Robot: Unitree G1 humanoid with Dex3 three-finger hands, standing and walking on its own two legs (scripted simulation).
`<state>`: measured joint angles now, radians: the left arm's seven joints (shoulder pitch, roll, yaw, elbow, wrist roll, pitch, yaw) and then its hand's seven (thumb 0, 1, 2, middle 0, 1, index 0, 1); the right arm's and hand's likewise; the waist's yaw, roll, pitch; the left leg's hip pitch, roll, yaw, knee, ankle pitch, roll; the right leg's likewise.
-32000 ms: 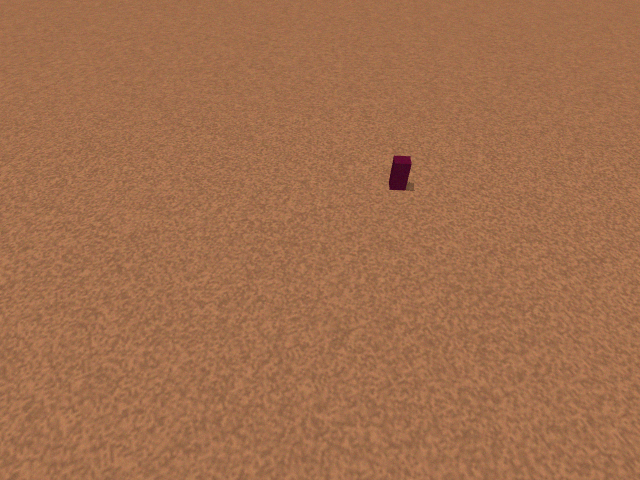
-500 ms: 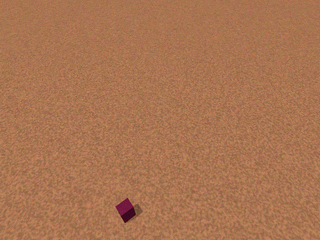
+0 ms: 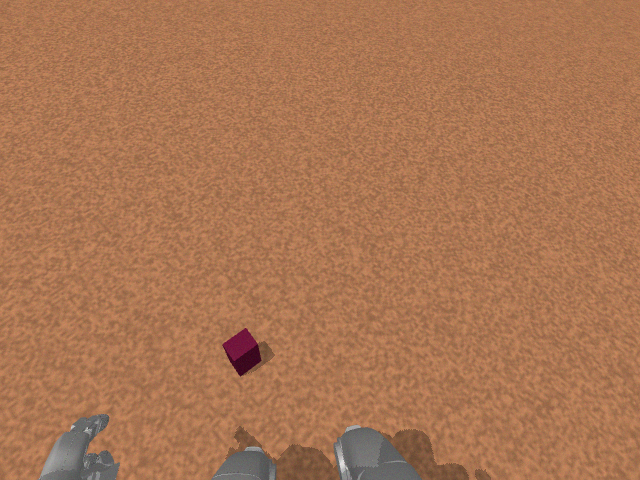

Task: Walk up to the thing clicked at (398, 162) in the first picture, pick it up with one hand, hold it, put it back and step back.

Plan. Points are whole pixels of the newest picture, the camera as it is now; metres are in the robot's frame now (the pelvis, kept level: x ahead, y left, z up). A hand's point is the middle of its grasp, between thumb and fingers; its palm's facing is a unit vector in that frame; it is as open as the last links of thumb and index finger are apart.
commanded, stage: step back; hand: left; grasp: from the side
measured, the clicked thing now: (243, 353) +0.47 +0.18 -0.67
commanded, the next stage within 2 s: none
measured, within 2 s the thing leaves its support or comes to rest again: neither
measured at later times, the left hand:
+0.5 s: hand out of the picture +0.00 +0.25 -0.12, palm faces +0.00 -0.90 -0.43, open 7.4 cm
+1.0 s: hand out of the picture -0.21 +0.24 -0.14, palm faces -0.06 -0.91 -0.41, open 7.4 cm
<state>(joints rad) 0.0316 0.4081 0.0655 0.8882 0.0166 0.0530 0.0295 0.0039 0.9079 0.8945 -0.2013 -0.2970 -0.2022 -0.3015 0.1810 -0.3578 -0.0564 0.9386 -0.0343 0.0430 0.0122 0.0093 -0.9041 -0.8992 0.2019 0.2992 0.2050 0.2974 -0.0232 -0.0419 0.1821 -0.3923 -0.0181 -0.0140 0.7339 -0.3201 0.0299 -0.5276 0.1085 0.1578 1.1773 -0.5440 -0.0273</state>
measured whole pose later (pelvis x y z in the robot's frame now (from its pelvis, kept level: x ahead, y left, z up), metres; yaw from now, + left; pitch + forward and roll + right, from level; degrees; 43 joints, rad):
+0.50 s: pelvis -0.12 -0.02 +0.01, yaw +0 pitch -1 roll +1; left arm 0.13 0.35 0.06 0.78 0.03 0.03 0.02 0.00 0.90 0.89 -0.21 -0.30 -0.21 -0.30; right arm 0.16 -0.42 -0.05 0.88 -0.01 0.05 -0.02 0.01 -0.91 -0.90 0.20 0.30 0.20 0.30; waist 0.02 0.03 0.18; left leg -0.37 -0.07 -0.09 0.90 -0.51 -0.01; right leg -0.35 -0.03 0.01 0.66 -0.29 -0.01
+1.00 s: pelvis -0.28 -0.03 +0.00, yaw -3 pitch -3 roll -2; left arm 0.22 0.36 0.07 0.87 0.04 0.03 0.00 0.00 0.91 0.89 -0.20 -0.30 -0.20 -0.30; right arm 0.08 -0.40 -0.06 0.83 -0.01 0.07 -0.01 0.01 -0.90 -0.90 0.20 0.30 0.21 0.30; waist 0.02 0.06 0.17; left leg -0.51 0.01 -0.08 0.81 -0.36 0.00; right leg -0.25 0.03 0.02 0.69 -0.40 0.00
